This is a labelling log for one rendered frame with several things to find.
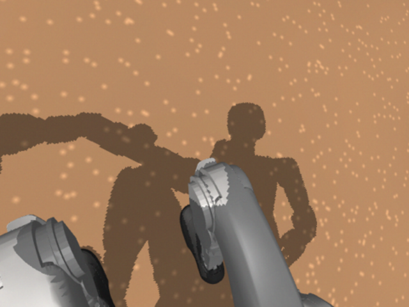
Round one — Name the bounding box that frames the right robot hand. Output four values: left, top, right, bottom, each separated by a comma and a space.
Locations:
298, 289, 333, 307

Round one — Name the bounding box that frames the left robot foot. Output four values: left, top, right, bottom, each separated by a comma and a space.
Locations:
81, 249, 115, 307

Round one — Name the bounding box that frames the right robot foot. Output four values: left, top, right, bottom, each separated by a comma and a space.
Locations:
180, 205, 224, 284

